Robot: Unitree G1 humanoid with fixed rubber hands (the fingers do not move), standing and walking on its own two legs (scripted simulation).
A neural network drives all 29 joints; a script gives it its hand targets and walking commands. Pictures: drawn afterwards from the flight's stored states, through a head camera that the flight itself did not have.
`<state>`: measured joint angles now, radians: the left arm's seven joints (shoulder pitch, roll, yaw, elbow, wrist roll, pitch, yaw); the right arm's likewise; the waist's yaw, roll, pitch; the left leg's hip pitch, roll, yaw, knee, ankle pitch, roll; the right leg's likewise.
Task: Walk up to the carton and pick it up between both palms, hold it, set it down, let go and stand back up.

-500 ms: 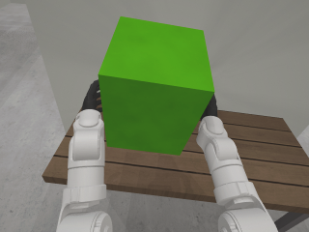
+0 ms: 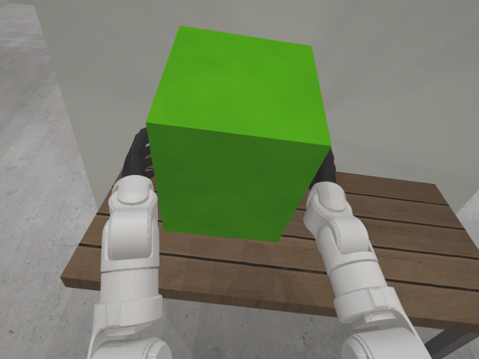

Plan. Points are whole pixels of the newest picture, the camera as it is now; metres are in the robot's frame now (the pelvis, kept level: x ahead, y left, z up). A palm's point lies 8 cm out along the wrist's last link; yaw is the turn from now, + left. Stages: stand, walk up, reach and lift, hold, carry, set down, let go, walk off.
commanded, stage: hold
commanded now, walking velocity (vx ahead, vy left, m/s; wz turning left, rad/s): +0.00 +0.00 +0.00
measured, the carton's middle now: (233, 143) +0.41 +0.01 +0.20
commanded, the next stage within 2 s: none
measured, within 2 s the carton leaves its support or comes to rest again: neither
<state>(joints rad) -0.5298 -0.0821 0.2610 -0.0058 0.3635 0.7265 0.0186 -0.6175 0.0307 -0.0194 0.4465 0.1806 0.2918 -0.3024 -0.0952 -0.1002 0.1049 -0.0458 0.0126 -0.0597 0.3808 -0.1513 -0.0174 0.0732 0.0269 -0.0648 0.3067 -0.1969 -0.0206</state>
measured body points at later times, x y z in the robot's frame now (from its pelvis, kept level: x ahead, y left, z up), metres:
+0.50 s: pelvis -0.02 +0.00 +0.00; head -0.05 +0.03 +0.45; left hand +0.36 +0.15 +0.18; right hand +0.36 -0.15 +0.18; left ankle +0.05 +0.13 -0.74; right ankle +0.00 -0.10 -0.74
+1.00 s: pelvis -0.01 +0.00 +0.00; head -0.04 +0.05 +0.45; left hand +0.37 +0.15 +0.17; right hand +0.37 -0.14 +0.18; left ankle +0.05 +0.13 -0.74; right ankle +0.00 -0.10 -0.74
